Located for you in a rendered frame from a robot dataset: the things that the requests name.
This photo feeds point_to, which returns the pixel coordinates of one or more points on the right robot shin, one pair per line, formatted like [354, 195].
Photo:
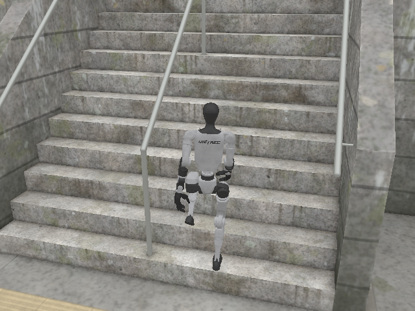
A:
[218, 240]

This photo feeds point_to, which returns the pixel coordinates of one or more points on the robot right hand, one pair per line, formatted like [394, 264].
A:
[222, 173]

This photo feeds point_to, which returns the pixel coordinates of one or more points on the right robot upper arm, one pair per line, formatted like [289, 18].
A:
[229, 138]

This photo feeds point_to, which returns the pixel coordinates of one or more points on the robot right forearm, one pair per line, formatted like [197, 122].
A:
[228, 170]

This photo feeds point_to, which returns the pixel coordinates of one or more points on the robot left forearm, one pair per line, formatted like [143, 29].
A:
[182, 172]

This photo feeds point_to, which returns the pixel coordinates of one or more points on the robot shin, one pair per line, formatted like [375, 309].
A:
[218, 240]
[192, 198]

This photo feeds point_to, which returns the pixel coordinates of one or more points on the left robot shin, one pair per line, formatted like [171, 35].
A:
[192, 198]

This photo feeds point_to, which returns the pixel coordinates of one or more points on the left robot upper arm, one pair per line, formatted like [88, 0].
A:
[186, 147]

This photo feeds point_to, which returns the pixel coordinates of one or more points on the robot left hand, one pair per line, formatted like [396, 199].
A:
[177, 197]

